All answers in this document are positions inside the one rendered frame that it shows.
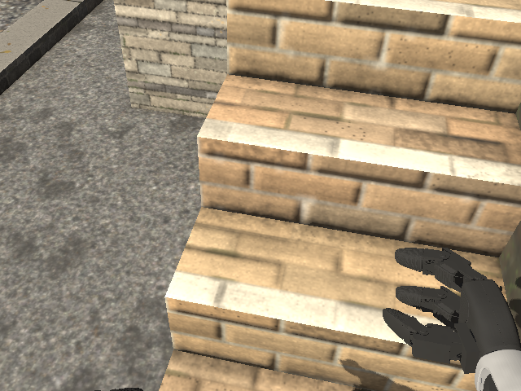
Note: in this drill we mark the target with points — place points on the right robot hand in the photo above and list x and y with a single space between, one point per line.
477 323

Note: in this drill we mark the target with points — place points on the robot right forearm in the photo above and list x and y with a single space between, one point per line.
499 371

